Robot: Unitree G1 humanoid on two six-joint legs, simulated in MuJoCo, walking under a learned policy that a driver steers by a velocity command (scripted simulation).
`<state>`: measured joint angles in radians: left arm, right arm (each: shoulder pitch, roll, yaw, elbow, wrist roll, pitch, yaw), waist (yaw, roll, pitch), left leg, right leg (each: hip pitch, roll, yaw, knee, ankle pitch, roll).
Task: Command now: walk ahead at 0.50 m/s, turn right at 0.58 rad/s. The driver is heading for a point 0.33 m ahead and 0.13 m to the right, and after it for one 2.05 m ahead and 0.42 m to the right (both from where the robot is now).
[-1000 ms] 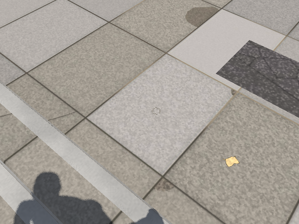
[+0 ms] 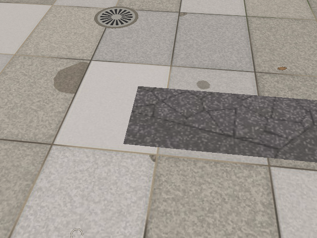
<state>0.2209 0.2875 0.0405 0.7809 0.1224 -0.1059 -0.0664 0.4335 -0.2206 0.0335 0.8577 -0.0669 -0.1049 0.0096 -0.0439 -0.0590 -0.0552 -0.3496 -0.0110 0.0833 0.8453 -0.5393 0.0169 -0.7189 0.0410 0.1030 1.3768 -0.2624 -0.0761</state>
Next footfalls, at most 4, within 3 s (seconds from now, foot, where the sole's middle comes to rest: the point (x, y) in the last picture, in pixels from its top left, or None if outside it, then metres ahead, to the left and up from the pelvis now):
0.24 right None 0.30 -0.12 -0.87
0.62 left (154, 237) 0.58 0.03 -0.87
1.10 right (225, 217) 0.66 -0.31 -0.87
1.64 left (198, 151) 1.04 -0.24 -0.87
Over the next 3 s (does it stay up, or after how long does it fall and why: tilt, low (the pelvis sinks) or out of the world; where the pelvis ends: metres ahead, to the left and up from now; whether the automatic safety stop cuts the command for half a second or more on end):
stays up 1.56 -0.27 -0.09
